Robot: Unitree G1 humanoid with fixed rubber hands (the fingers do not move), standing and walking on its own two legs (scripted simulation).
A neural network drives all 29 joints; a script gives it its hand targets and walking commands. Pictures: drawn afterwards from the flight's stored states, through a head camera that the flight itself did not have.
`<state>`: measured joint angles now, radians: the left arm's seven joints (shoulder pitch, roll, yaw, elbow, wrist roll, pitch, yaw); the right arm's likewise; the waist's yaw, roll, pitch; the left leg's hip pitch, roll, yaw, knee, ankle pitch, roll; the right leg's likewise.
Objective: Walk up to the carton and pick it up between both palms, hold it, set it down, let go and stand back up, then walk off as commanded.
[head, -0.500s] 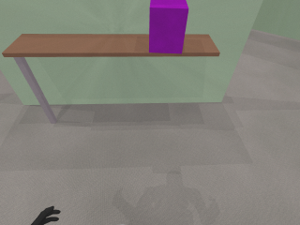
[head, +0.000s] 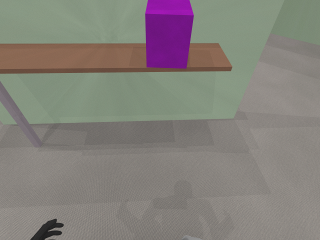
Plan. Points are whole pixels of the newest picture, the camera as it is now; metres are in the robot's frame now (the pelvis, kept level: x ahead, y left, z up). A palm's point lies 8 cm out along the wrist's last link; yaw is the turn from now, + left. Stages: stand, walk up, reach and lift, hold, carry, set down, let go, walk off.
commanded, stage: walk up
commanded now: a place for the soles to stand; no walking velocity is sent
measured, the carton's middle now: (167, 34) +1.01 -0.02 +0.07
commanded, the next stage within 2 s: none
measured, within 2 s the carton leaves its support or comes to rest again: neither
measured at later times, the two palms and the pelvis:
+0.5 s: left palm (30, 203) +0.24 +0.36 -0.06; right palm (262, 194) +0.26 -0.27 -0.04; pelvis +0.16 +0.04 +0.02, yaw +2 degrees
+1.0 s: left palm (78, 154) +0.41 +0.29 -0.09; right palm (270, 161) +0.37 -0.34 -0.06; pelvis +0.30 -0.02 -0.01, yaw +3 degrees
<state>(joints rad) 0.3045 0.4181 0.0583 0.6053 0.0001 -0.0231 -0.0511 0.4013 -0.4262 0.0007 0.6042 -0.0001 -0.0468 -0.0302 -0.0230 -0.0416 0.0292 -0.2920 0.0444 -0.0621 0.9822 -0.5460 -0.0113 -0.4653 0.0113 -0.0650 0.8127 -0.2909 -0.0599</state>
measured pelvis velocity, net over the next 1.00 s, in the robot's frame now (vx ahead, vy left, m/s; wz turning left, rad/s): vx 0.30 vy -0.02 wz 0.05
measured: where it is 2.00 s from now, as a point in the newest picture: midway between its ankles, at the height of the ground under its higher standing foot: (161, 201)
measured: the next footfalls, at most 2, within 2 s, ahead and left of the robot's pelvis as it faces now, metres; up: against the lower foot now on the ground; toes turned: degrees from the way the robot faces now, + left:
left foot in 0.46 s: +0.26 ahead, +0.16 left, +0.00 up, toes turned +0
right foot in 0.98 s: +0.46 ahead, -0.10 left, +0.00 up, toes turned -1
